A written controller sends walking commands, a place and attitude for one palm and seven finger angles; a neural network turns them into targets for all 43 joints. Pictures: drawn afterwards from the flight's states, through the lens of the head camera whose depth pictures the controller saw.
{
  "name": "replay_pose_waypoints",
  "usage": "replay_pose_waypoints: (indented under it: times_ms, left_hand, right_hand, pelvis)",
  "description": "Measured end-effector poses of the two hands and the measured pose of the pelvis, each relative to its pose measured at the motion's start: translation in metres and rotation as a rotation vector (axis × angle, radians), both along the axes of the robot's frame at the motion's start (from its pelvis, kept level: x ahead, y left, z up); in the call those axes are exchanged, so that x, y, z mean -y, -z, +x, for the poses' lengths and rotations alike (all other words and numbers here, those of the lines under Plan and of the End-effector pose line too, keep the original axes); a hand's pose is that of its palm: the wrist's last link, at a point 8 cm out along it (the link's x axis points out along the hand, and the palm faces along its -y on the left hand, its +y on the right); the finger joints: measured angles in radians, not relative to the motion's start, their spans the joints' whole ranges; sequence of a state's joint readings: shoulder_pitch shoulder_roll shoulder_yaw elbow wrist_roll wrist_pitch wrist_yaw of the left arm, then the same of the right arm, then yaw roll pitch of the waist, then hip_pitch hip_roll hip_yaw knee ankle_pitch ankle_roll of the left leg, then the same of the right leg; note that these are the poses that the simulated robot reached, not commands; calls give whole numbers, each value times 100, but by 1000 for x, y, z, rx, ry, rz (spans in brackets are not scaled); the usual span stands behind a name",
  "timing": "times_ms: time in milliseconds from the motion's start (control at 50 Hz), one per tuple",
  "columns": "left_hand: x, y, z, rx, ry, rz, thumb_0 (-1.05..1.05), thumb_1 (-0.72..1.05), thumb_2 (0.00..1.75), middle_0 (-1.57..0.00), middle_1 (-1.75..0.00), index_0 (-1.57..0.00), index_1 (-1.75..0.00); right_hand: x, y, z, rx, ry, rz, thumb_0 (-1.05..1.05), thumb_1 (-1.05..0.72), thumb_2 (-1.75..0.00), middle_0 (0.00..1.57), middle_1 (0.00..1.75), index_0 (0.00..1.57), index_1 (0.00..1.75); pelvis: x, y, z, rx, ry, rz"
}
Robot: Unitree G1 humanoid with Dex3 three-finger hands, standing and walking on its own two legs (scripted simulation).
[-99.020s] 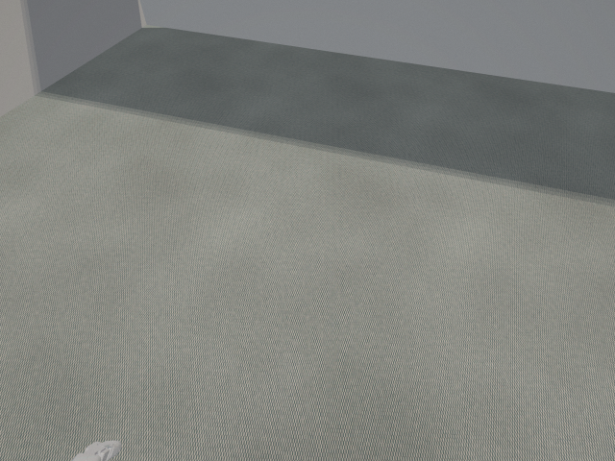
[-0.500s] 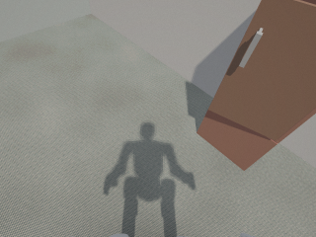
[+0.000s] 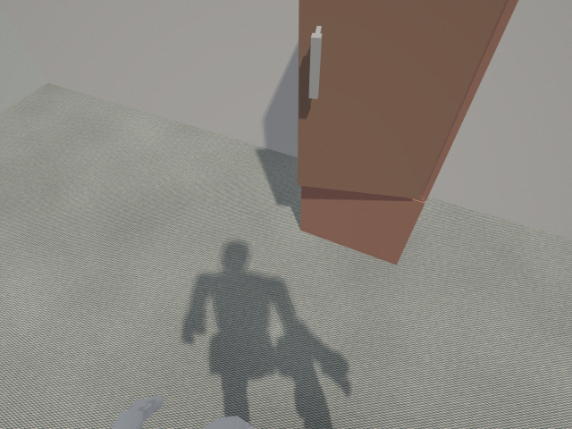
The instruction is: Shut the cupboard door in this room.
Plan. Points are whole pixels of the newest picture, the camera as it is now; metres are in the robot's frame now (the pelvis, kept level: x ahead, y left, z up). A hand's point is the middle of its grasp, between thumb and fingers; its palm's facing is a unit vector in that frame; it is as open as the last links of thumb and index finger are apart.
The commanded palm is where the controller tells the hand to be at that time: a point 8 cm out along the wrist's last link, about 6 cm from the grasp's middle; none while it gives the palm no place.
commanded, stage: turn to face it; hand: left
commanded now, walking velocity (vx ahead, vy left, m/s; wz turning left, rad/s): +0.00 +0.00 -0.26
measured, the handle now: (316, 63) +0.80 -0.05 +0.09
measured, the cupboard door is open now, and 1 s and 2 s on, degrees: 15 15 15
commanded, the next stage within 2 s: take the last steps up to it in 0.14 s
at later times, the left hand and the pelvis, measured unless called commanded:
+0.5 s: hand out of the picture +0.12 +0.20 -0.16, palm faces -0.16 -0.98 -0.15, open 7.4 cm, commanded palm none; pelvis +0.03 +0.02 +0.02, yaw -9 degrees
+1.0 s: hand (216, 413) +0.18 +0.13 -0.19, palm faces -0.14 -0.98 -0.13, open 7.3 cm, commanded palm none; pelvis +0.16 -0.04 -0.01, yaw -10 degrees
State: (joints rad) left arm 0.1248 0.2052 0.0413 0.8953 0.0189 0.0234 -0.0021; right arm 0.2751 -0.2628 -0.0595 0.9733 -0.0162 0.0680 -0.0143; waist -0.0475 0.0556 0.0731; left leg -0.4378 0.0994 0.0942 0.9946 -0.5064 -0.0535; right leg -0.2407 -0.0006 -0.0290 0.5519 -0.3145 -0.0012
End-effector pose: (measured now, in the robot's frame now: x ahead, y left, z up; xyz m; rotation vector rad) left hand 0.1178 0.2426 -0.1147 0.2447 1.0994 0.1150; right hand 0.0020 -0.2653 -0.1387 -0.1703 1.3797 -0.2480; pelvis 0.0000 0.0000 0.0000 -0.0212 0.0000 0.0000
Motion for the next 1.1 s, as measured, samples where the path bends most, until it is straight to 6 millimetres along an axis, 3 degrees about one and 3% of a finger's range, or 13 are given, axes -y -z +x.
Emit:
replay_pose_waypoints:
  times_ms: [120,260,380,520,640,700,780,880,960,1020,1100]
  left_hand:
    - [6,10,-16,-80,12,-32,1,90,90,-20,-30,-21,-30]
    - [-11,37,-24,-150,-6,-81,1,90,90,-20,-30,-21,-30]
    - [-18,27,-21,-197,27,-90,1,91,90,-20,-30,-20,-30]
    - [-3,13,12,-187,105,-85,1,91,90,-19,-30,-20,-30]
    - [35,8,63,-116,177,-69,1,91,90,-19,-30,-20,-30]
    - [53,14,80,-55,170,-58,1,91,90,-19,-30,-20,-30]
    - [68,14,74,-81,127,-67,0,91,90,-19,-30,-20,-30]
    - [66,24,59,-204,84,-64,0,93,90,-20,-30,-20,-30]
    - [62,42,58,-296,53,-87,0,92,90,-20,-30,-20,-30]
    - [61,52,70,-342,54,-92,1,92,90,-20,-30,-20,-30]
    - [68,40,109,-318,67,-92,1,92,90,-19,-30,-20,-30]
  right_hand:
    - [-7,-13,14,68,21,-4,1,-91,-90,20,30,20,30]
    - [-33,-19,27,113,18,-48,0,-91,-90,20,30,20,30]
    - [-51,-30,13,94,38,-34,0,-91,-90,21,30,20,30]
    - [-49,-33,-22,24,139,-9,0,-90,-90,21,30,21,30]
    - [-26,-21,-56,-78,228,17,0,-90,-90,21,30,21,30]
    - [-9,-7,-60,-127,242,35,0,-91,-90,21,30,20,30]
    - [10,-10,-25,-118,220,30,1,-91,-90,20,30,20,30]
    - [25,-19,57,25,172,7,1,-91,-90,20,30,20,30]
    - [25,-17,123,123,120,-12,0,-91,-90,20,30,20,30]
    - [22,-12,154,160,104,-23,0,-91,-90,20,30,20,30]
    - [15,-16,167,124,122,4,0,-91,-90,20,30,20,30]
  pelvis:
    - [-3,-6,4,-2,36,7]
    - [-22,3,13,-4,84,-6]
    - [-26,-11,19,-7,119,-25]
    - [-16,-20,31,-18,161,-28]
    - [12,-13,49,-11,183,-12]
    - [29,-1,61,-2,184,0]
    - [39,-6,80,5,177,-8]
    - [46,-10,111,-3,168,-11]
    - [44,1,144,3,161,-30]
    - [44,8,165,10,173,-12]
    - [50,-3,190,7,180,5]
